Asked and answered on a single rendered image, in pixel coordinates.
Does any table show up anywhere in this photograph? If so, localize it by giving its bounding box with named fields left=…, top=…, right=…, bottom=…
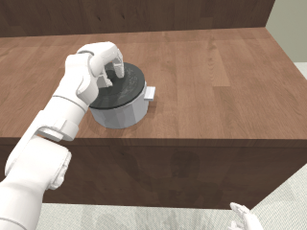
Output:
left=0, top=0, right=307, bottom=210

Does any left robot forearm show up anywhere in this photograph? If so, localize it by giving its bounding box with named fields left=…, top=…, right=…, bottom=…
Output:
left=5, top=48, right=104, bottom=176

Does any left robot hand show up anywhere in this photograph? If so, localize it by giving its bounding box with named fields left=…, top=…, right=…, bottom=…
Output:
left=77, top=41, right=125, bottom=88

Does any pot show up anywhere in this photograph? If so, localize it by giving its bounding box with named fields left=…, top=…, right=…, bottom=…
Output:
left=89, top=81, right=155, bottom=129

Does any knob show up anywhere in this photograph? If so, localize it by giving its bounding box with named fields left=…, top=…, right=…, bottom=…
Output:
left=106, top=70, right=117, bottom=83

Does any lid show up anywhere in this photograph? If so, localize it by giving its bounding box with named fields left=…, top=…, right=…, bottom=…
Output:
left=89, top=62, right=145, bottom=110

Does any right robot hand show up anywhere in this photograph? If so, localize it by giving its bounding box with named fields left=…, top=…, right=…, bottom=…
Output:
left=227, top=202, right=264, bottom=230

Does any robot left upper arm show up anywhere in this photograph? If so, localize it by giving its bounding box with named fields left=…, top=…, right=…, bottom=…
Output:
left=0, top=135, right=72, bottom=230

